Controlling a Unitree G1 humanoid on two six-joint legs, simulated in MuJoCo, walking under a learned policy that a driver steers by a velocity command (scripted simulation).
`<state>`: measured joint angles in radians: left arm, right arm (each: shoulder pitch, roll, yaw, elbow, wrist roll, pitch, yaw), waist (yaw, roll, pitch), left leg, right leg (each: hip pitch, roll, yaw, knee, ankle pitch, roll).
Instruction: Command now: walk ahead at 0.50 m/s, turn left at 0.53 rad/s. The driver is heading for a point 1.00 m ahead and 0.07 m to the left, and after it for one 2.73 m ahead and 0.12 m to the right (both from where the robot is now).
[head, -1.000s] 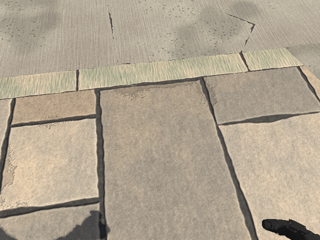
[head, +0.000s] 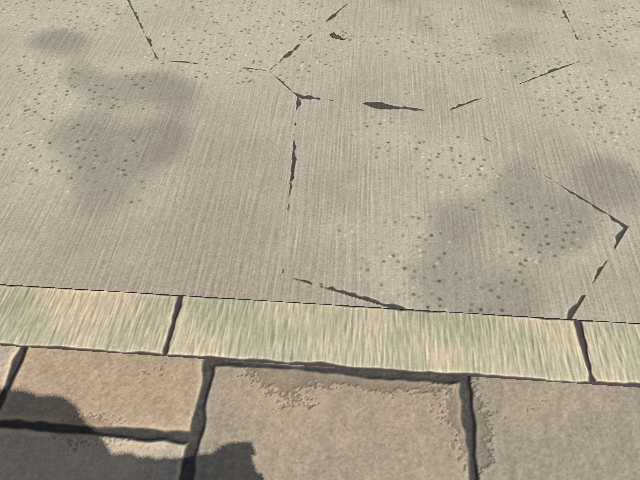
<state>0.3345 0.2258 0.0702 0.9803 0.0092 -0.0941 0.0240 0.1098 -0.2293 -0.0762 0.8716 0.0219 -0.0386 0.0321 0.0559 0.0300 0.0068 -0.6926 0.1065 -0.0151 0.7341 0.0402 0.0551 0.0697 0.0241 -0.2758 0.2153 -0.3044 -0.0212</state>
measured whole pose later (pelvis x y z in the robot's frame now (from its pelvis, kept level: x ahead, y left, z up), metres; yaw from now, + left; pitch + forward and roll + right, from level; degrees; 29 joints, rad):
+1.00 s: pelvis +0.56 +0.04 +0.01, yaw +2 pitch +2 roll +0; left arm 0.28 0.31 0.09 0.83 0.04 -0.14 -0.07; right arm 0.12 -0.27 -0.02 0.79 -0.06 -0.06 -0.01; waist 0.04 -0.01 0.03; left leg -0.58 0.09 -0.06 0.83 -0.24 -0.09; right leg -0.20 0.14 0.10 0.29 -0.10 -0.11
